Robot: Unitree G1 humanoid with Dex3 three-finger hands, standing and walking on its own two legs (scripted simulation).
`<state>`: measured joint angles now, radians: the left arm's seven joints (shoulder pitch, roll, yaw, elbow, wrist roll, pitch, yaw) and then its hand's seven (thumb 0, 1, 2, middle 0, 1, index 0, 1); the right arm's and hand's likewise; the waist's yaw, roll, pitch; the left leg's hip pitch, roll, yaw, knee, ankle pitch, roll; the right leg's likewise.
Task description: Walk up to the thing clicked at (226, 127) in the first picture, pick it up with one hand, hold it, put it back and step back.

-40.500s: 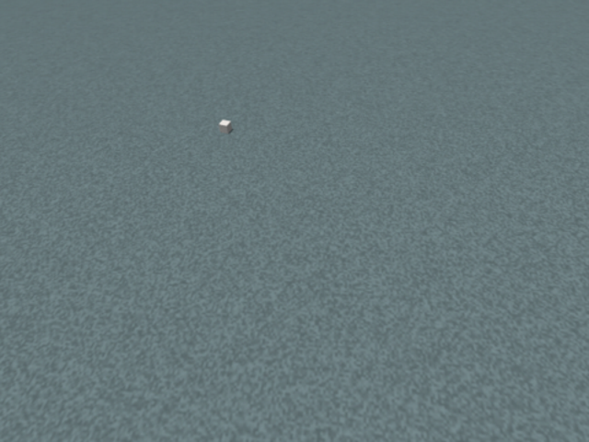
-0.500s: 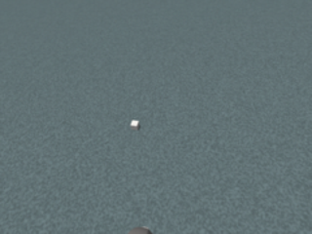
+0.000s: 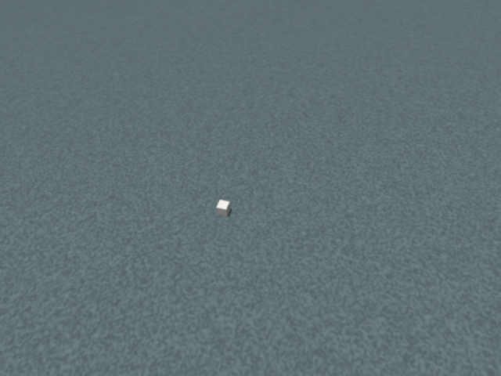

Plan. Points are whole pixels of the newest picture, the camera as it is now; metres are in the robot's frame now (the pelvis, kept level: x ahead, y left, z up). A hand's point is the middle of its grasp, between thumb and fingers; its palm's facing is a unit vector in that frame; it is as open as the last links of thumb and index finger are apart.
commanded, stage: step back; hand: left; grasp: from above
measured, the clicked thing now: (223, 207) +1.05 +0.24 -0.74
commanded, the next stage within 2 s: stand in 0.48 s
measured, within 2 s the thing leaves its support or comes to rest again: neither
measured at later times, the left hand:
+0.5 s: hand out of the picture +0.15 +0.28 -0.14, palm faces +0.00 -0.93 -0.36, open 7.3 cm
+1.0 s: hand out of the picture +0.10 +0.26 -0.14, palm faces -0.04 -0.94 -0.33, open 7.3 cm
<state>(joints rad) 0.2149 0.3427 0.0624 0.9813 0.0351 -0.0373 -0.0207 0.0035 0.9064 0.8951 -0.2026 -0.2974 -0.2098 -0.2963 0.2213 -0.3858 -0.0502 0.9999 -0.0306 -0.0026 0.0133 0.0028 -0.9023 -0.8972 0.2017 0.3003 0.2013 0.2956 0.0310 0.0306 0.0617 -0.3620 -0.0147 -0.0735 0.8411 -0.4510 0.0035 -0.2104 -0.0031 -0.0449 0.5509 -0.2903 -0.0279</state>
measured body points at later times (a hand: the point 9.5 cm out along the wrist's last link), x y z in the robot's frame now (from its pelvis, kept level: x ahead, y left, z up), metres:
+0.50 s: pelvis +0.04 +0.02 +0.00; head +0.05 +0.01 +0.45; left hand +0.15 +0.32 -0.12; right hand +0.16 -0.27 -0.12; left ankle +0.06 +0.14 -0.73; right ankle +0.01 -0.11 -0.73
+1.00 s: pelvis +0.02 +0.01 +0.02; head +0.02 +0.01 +0.47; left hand +0.10 +0.31 -0.12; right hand +0.08 -0.29 -0.12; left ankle +0.06 +0.14 -0.73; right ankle +0.01 -0.11 -0.73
